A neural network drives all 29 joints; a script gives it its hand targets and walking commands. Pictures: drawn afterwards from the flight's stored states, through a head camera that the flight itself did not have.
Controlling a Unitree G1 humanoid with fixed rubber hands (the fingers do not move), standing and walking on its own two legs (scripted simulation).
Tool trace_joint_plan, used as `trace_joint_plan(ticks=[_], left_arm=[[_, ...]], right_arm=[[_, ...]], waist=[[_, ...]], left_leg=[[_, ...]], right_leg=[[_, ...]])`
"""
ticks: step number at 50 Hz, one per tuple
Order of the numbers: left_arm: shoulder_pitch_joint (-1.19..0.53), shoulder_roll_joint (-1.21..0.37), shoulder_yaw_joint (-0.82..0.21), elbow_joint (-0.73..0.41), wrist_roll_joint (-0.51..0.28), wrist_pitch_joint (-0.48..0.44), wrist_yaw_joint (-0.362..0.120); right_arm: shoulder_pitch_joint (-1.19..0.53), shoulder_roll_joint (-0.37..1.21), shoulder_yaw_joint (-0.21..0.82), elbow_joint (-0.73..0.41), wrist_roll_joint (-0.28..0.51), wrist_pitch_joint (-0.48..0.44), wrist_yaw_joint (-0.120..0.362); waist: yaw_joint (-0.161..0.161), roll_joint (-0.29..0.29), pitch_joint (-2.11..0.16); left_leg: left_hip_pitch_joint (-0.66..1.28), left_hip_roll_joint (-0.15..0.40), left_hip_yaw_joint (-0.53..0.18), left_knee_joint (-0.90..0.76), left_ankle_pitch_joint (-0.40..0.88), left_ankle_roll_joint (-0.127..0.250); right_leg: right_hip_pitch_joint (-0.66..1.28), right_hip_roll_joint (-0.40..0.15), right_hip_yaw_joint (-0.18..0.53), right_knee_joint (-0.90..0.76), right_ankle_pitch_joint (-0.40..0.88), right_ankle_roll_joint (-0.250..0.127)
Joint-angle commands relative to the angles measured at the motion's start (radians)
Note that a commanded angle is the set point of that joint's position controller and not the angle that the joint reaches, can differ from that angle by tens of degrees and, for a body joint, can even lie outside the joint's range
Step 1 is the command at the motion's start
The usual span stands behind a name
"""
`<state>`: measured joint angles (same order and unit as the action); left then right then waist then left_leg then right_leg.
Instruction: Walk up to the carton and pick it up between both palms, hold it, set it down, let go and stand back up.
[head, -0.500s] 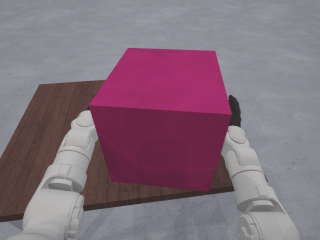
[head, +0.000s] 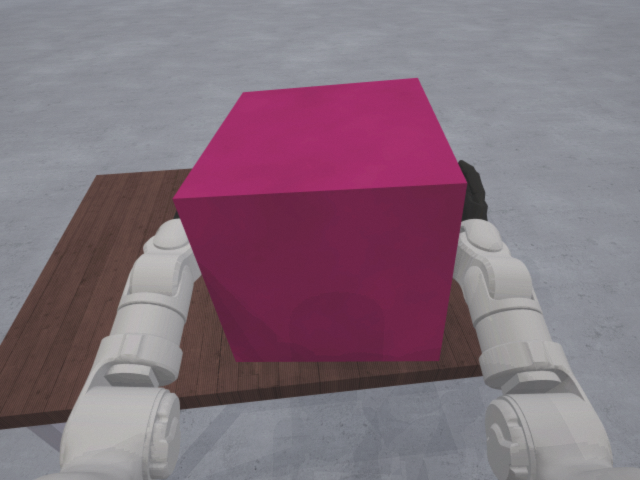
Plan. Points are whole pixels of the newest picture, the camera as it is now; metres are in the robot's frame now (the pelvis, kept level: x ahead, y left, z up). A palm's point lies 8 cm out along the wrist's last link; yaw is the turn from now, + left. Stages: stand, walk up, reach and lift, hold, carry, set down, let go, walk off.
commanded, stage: reach and lift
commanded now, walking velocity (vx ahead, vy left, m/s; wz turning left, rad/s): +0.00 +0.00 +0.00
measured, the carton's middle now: (331, 213) +0.42 -0.05 +0.15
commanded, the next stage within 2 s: hold in 0.98 s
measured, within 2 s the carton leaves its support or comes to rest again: neither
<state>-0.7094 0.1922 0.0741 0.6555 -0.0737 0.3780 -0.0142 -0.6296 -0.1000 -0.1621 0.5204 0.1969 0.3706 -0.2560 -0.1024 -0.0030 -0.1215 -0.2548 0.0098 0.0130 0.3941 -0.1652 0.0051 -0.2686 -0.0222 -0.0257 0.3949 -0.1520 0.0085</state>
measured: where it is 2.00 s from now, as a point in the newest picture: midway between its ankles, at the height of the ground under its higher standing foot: outside the picture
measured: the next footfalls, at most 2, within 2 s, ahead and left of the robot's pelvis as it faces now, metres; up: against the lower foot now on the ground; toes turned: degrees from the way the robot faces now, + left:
none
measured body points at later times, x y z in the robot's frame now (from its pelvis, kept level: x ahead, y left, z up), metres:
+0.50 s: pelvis +0.02 +0.00 +0.00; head +0.00 +0.00 +0.45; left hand +0.43 +0.14 +0.17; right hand +0.41 -0.21 +0.15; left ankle +0.03 +0.12 -0.74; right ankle +0.03 -0.12 -0.74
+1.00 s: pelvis +0.00 +0.00 +0.00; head -0.03 +0.01 +0.45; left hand +0.41 +0.15 +0.18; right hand +0.39 -0.20 +0.18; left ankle +0.03 +0.12 -0.74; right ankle +0.03 -0.12 -0.74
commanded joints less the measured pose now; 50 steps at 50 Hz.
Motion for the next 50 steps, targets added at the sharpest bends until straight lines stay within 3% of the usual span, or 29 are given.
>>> trace_joint_plan(ticks=[1, 2, 3, 4, 6, 7, 9, 10, 11, 13, 14, 16, 18, 21, 22, 26, 29, 32, 33, 34, 35, 37, 38, 39, 42, 44, 46, 48, 50], left_arm=[[-0.903, -0.725, -0.181, -0.340, 0.036, -0.008, -0.051], [-0.925, -0.719, -0.179, -0.356, 0.029, -0.010, -0.045], [-0.981, -0.742, -0.243, -0.518, 0.004, -0.014, -0.027], [-0.948, -0.756, -0.259, -0.497, -0.004, 0.003, -0.019], [-0.939, -0.747, -0.227, -0.467, 0.024, 0.026, -0.017], [-0.923, -0.772, -0.250, -0.524, 0.025, 0.045, -0.015], [-0.859, -0.722, -0.182, -0.435, 0.048, 0.067, -0.020], [-0.880, -0.751, -0.231, -0.504, 0.028, 0.072, -0.024], [-0.839, -0.736, -0.187, -0.419, 0.052, 0.092, -0.025], [-0.839, -0.722, -0.175, -0.476, 0.060, 0.089, -0.032], [-0.856, -0.751, -0.233, -0.555, 0.031, 0.089, -0.021], [-0.794, -0.753, -0.269, -0.605, 0.026, 0.107, -0.023], [-0.834, -0.747, -0.264, -0.650, 0.008, 0.107, -0.015], [-0.762, -0.766, -0.302, -0.682, 0.004, 0.136, -0.021], [-0.781, -0.757, -0.318, -0.759, -0.005, 0.140, -0.016], [-0.721, -0.753, -0.321, -0.716, 0.002, 0.172, -0.031], [-0.719, -0.727, -0.280, -0.663, 0.024, 0.184, -0.043], [-0.699, -0.740, -0.255, -0.608, 0.042, 0.192, -0.041], [-0.743, -0.741, -0.265, -0.654, 0.021, 0.184, -0.044], [-0.794, -0.778, -0.324, -0.764, -0.012, 0.180, -0.027], [-0.821, -0.760, -0.318, -0.725, -0.010, 0.176, -0.025], [-0.842, -0.769, -0.346, -0.796, -0.019, 0.170, -0.016], [-0.837, -0.770, -0.341, -0.727, -0.016, 0.175, -0.017], [-0.787, -0.731, -0.272, -0.640, 0.013, 0.189, -0.016], [-0.802, -0.772, -0.309, -0.715, -0.007, 0.190, -0.026], [-0.800, -0.752, -0.285, -0.657, 0.010, 0.198, -0.025], [-0.819, -0.736, -0.261, -0.649, 0.010, 0.192, -0.028], [-0.871, -0.717, -0.230, -0.573, 0.032, 0.202, -0.037], [-0.883, -0.727, -0.240, -0.610, 0.022, 0.197, -0.029]], right_arm=[[-1.074, 0.689, 0.555, -0.244, 0.129, -0.083, 0.256], [-1.077, 0.715, 0.557, -0.267, 0.120, -0.080, 0.254], [-1.054, 0.710, 0.595, -0.282, 0.156, -0.076, 0.259], [-1.083, 0.701, 0.623, -0.334, 0.180, -0.078, 0.262], [-1.014, 0.681, 0.572, -0.213, 0.169, -0.048, 0.267], [-1.023, 0.676, 0.589, -0.262, 0.197, -0.053, 0.266], [-1.035, 0.649, 0.575, -0.253, 0.176, -0.050, 0.261], [-1.039, 0.646, 0.587, -0.274, 0.182, -0.046, 0.263], [-1.058, 0.625, 0.575, -0.273, 0.183, -0.047, 0.260], [-1.057, 0.650, 0.592, -0.299, 0.185, -0.048, 0.258], [-1.108, 0.658, 0.619, -0.376, 0.209, -0.059, 0.258], [-1.043, 0.640, 0.641, -0.416, 0.216, -0.049, 0.242], [-1.039, 0.653, 0.645, -0.421, 0.246, -0.042, 0.239], [-1.037, 0.615, 0.629, -0.511, 0.243, -0.041, 0.227], [-1.031, 0.636, 0.685, -0.557, 0.273, -0.038, 0.220], [-0.996, 0.597, 0.639, -0.557, 0.260, -0.025, 0.212], [-1.043, 0.589, 0.624, -0.553, 0.256, -0.020, 0.209], [-1.096, 0.602, 0.610, -0.517, 0.251, -0.019, 0.218], [-1.104, 0.609, 0.609, -0.545, 0.239, -0.019, 0.224], [-1.131, 0.602, 0.623, -0.587, 0.272, -0.026, 0.234], [-1.085, 0.605, 0.623, -0.501, 0.259, -0.011, 0.230], [-1.082, 0.619, 0.640, -0.535, 0.276, -0.012, 0.232], [-1.071, 0.602, 0.597, -0.483, 0.246, -0.007, 0.236], [-1.088, 0.594, 0.591, -0.443, 0.257, -0.001, 0.242], [-1.101, 0.631, 0.612, -0.520, 0.276, -0.004, 0.231], [-1.118, 0.612, 0.599, -0.475, 0.278, 0.002, 0.237], [-1.144, 0.633, 0.592, -0.484, 0.271, -0.004, 0.238], [-1.128, 0.608, 0.528, -0.326, 0.238, 0.021, 0.250], [-1.134, 0.634, 0.553, -0.350, 0.242, 0.015, 0.255]], waist=[[0.226, 0.028, -0.447], [0.213, -0.013, -0.468], [0.206, 0.031, -0.549], [0.225, 0.033, -0.559], [0.196, 0.040, -0.453], [0.209, 0.084, -0.510], [0.210, 0.007, -0.476], [0.201, 0.030, -0.501], [0.199, 0.031, -0.465], [0.227, -0.007, -0.512], [0.225, 0.042, -0.605], [0.187, 0.037, -0.584], [0.214, 0.023, -0.627], [0.168, 0.022, -0.644], [0.177, 0.042, -0.689], [0.145, 0.037, -0.627], [0.171, 0.000, -0.541], [0.173, 0.027, -0.509], [0.168, 0.004, -0.579], [0.174, 0.047, -0.645], [0.159, 0.046, -0.595], [0.169, 0.088, -0.655], [0.147, 0.058, -0.613], [0.169, 0.043, -0.536], [0.160, 0.027, -0.603], [0.169, 0.045, -0.539], [0.178, -0.001, -0.553], [0.168, 0.007, -0.433], [0.167, 0.033, -0.509]], left_leg=[[0.096, -0.046, -0.045, -0.109, 0.026, 0.022], [0.086, -0.050, -0.040, -0.109, 0.035, 0.029], [0.129, -0.051, -0.050, -0.086, 0.129, 0.017], [0.147, -0.057, -0.054, -0.069, 0.176, 0.011], [0.143, -0.053, -0.060, -0.080, 0.131, 0.006], [0.179, -0.060, -0.056, -0.067, 0.198, -0.010], [0.178, -0.059, -0.056, -0.054, 0.199, 0.002], [0.199, -0.058, -0.050, -0.056, 0.238, -0.004], [0.183, -0.061, -0.050, -0.050, 0.209, 0.001], [0.203, -0.065, -0.041, -0.048, 0.250, 0.006], [0.220, -0.071, -0.043, -0.026, 0.324, -0.005], [0.298, -0.070, -0.061, 0.015, 0.461, -0.025], [0.290, -0.073, -0.055, 0.026, 0.454, -0.020], [0.310, -0.069, -0.067, 0.035, 0.500, -0.021], [0.337, -0.077, -0.064, 0.049, 0.565, -0.031], [0.309, -0.078, -0.059, 0.047, 0.516, -0.039], [0.264, -0.079, -0.051, 0.009, 0.396, -0.024], [0.243, -0.070, -0.051, -0.001, 0.373, -0.019], [0.268, -0.068, -0.053, 0.002, 0.391, -0.016], [0.291, -0.061, -0.061, 0.012, 0.438, -0.023], [0.285, -0.063, -0.063, 0.008, 0.412, -0.029], [0.341, -0.059, -0.066, 0.021, 0.471, -0.039], [0.315, -0.060, -0.067, 0.020, 0.432, -0.047], [0.285, -0.057, -0.066, 0.000, 0.365, -0.032], [0.307, -0.060, -0.059, 0.021, 0.453, -0.035], [0.272, -0.065, -0.056, -0.008, 0.349, -0.029], [0.242, -0.061, -0.059, -0.011, 0.309, -0.006], [0.157, -0.054, -0.048, -0.064, 0.139, -0.004], [0.172, -0.057, -0.052, -0.064, 0.194, -0.004]], right_leg=[[0.202, 0.063, 0.020, -0.082, -0.056, 0.010], [0.227, 0.060, 0.036, -0.090, -0.019, 0.014], [0.239, 0.075, 0.016, -0.068, 0.062, 0.015], [0.232, 0.079, 0.017, -0.070, 0.074, 0.012], [0.211, 0.080, 0.017, -0.090, 0.038, 0.010], [0.228, 0.086, 0.013, -0.077, 0.081, 0.013], [0.213, 0.086, 0.013, -0.091, 0.075, 0.007], [0.228, 0.089, 0.015, -0.091, 0.120, 0.016], [0.218, 0.085, 0.015, -0.097, 0.095, 0.016], [0.262, 0.092, 0.016, -0.089, 0.139, 0.021], [0.265, 0.093, 0.015, -0.067, 0.204, 0.020], [0.259, 0.113, 0.001, -0.065, 0.287, 0.018], [0.265, 0.110, 0.015, -0.068, 0.288, 0.029], [0.274, 0.116, 0.009, -0.069, 0.346, 0.029], [0.319, 0.115, 0.008, -0.054, 0.432, 0.028], [0.329, 0.119, 0.012, -0.057, 0.422, 0.026], [0.313, 0.114, 0.022, -0.077, 0.303, 0.037], [0.270, 0.109, 0.015, -0.085, 0.257, 0.030], [0.290, 0.112, 0.015, -0.079, 0.283, 0.022], [0.289, 0.124, -0.001, -0.062, 0.293, 0.027], [0.260, 0.120, 0.004, -0.072, 0.255, 0.024], [0.238, 0.121, 0.003, -0.064, 0.301, 0.018], [0.195, 0.128, -0.004, -0.072, 0.234, 0.013], [0.187, 0.119, -0.002, -0.090, 0.197, 0.017], [0.260, 0.122, 0.010, -0.070, 0.309, 0.025], [0.233, 0.117, 0.014, -0.091, 0.224, 0.023], [0.258, 0.113, 0.013, -0.085, 0.201, 0.022], [0.220, 0.101, 0.021, -0.106, 0.055, 0.022], [0.245, 0.098, 0.015, -0.089, 0.113, 0.017]])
